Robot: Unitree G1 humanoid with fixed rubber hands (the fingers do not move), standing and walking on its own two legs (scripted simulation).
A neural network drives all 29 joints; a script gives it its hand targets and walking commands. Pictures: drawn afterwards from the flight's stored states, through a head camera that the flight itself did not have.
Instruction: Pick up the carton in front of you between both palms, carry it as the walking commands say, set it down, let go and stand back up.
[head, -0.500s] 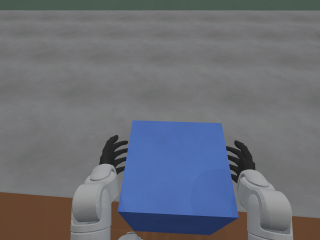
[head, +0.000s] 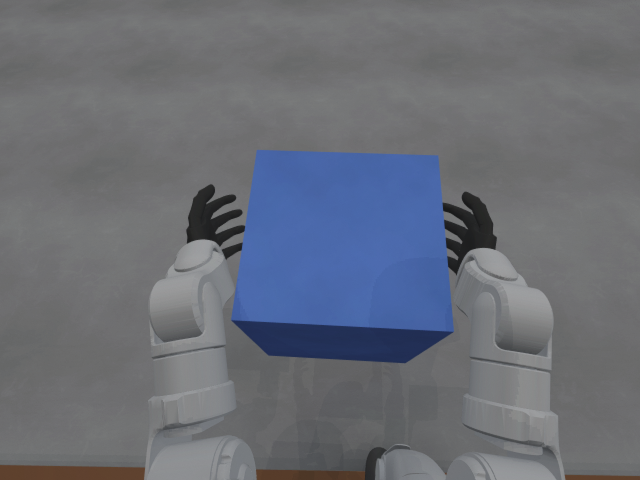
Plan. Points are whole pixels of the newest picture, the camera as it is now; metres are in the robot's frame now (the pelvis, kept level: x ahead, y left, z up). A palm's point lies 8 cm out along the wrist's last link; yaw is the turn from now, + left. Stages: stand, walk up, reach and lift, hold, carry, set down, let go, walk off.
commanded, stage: carry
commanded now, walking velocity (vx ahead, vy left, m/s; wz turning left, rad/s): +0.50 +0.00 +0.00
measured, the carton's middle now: (340, 270) +0.36 -0.01 +0.02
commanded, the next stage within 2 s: none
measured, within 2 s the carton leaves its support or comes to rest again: neither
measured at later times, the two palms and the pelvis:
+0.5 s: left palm (242, 105) +0.69 +0.16 +0.05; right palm (417, 101) +0.68 -0.15 +0.05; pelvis +0.36 +0.01 -0.06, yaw -1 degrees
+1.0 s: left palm (269, 31) +1.02 +0.14 +0.02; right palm (398, 22) +1.04 -0.17 +0.02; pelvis +0.71 -0.03 -0.05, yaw +3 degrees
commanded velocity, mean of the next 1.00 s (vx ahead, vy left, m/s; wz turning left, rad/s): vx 0.50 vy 0.00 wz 0.00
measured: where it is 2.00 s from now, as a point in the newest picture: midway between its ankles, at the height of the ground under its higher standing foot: (325, 184)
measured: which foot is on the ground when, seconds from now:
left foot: down 0.00-0.04, up 0.06-0.40, down 0.42-0.84, up 0.86-1.00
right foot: up 0.00-0.00, down 0.02-0.42, up 0.44-0.82, down 0.84-1.00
